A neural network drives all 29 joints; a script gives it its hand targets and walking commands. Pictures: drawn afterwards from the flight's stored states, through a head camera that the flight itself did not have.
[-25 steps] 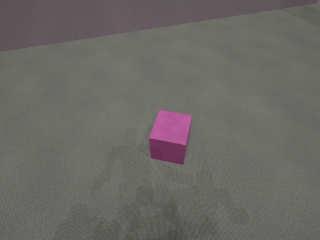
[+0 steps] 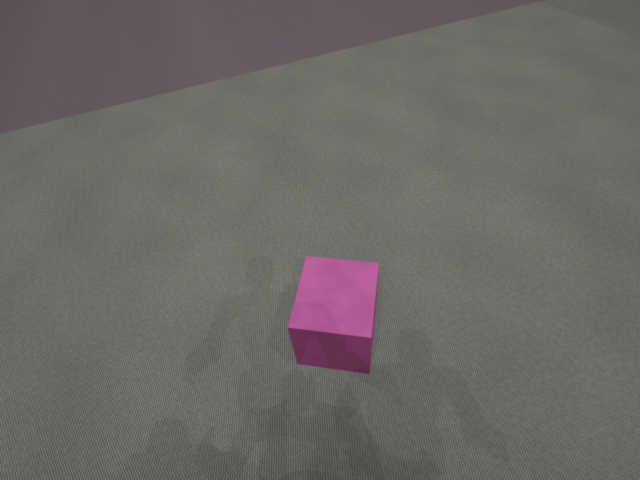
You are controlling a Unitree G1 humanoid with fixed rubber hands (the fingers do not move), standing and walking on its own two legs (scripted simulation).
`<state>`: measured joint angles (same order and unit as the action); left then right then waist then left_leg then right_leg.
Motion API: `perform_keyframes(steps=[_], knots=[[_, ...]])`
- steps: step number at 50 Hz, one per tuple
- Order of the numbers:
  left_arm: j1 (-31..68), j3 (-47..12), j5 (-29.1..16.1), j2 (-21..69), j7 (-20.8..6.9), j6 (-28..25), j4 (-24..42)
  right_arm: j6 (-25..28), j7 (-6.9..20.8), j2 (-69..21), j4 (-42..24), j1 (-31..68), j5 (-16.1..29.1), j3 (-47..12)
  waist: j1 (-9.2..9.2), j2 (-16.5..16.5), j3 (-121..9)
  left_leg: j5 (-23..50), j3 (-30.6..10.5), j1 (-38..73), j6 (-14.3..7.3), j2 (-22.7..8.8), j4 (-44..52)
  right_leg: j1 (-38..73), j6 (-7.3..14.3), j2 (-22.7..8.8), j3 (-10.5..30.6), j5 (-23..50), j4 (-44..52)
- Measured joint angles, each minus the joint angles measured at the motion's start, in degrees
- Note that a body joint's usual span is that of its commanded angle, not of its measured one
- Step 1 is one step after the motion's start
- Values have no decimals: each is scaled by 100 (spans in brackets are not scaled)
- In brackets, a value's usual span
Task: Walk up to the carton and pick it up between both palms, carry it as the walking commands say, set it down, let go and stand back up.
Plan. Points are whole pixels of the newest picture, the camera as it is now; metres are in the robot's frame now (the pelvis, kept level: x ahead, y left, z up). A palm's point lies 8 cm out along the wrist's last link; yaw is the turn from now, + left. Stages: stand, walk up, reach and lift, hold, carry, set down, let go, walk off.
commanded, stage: walk up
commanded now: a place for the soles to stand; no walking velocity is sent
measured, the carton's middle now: (337, 314) +0.75 +0.00 -0.64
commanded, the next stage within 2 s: none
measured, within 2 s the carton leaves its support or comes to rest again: neither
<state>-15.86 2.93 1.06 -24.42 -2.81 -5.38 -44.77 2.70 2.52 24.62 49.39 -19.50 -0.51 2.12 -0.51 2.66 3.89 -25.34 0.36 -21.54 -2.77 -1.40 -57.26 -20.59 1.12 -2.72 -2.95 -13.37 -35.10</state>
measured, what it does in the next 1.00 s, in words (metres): walks ahead: left foot, then right foot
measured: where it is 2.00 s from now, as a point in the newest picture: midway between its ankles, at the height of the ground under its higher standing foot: outside the picture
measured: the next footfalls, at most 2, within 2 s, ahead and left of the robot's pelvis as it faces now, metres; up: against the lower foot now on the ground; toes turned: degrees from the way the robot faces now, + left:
left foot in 0.22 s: +0.21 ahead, +0.15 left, +0.00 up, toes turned +5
right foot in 0.56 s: +0.30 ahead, -0.13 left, +0.00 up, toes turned -2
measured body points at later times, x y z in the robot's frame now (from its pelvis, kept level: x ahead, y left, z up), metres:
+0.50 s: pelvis +0.16 +0.02 +0.01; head +0.17 +0.02 +0.46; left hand +0.24 +0.34 -0.10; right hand +0.21 -0.32 -0.09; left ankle +0.17 +0.15 -0.73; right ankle +0.24 -0.12 -0.71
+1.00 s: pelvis +0.26 +0.02 +0.00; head +0.29 +0.02 +0.45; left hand +0.34 +0.33 -0.13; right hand +0.37 -0.29 -0.12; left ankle +0.30 +0.14 -0.73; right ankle +0.26 -0.12 -0.73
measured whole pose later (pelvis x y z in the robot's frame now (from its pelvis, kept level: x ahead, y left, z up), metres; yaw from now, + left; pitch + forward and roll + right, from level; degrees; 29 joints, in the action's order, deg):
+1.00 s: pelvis +0.26 +0.02 +0.00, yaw +0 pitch -1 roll -1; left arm -12.0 -0.1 -0.5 -22.3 -0.5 -0.8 -53.3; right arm 1.2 0.5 21.3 54.1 -9.1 0.0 -0.2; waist 0.8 -0.3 3.8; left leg -16.3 1.4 -19.0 0.5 -2.2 -36.6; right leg -14.5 -1.8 -2.5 -1.9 -19.6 -35.6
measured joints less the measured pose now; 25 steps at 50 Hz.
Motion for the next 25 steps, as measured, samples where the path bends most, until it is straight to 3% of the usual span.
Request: perform_keyframes(steps=[4, 9, 11, 13, 15, 17, 22, 25], knots=[[-127, -104, -41, 48, 4, 21, 51, 80, 68, 43, -44, 132, 74, 14, 126, 19, 17, 258, 66, -414, 91, -77, 455, 418, 11, -50, -19, -29, 387], [-300, -67, -30, -104, -36, 125, 31, 127, 142, -18, -51, 256, 27, 21, 272, -246, -35, 781, 284, -322, 177, -168, 1781, 743, 1, -138, -54, -386, 331], [-400, -48, -57, -143, -36, 178, 16, 221, 118, 31, -119, 242, -1, 48, 277, -305, -93, 1057, 316, -28, 105, -124, 2447, 709, 21, -158, -53, -720, -70], [-400, -15, -64, -129, -10, 279, -87, 302, 30, 41, -174, 298, -58, 103, 224, -406, -88, 1480, 334, -61, 121, -75, 2211, 345, 122, -131, 149, -1117, -1169], [-365, -44, -47, -142, 10, 385, -214, 311, -37, -41, -243, 345, -24, 96, 172, -571, -45, 1269, 435, 108, 154, -45, 2100, -50, 142, -45, 394, -1074, -2078], [-309, -60, -49, -121, -5, 402, -292, 308, -64, -94, -303, 297, -9, 72, 77, -631, -55, 1141, 430, 317, 143, -46, 2242, -339, 73, -41, 366, -1026, -2291], [-179, -31, -19, -6, -165, 353, -331, 227, -24, -1, -281, 119, -19, 47, -76, -470, -56, 1057, 398, 681, 64, -124, 2583, -646, -47, -160, 151, -736, -1415], [-191, 22, 15, 24, -198, 311, -345, 190, -33, 86, -221, 1, -18, 69, -117, -307, -107, 883, 401, 775, 133, -184, 2566, -496, -26, -173, 74, -227, -586]])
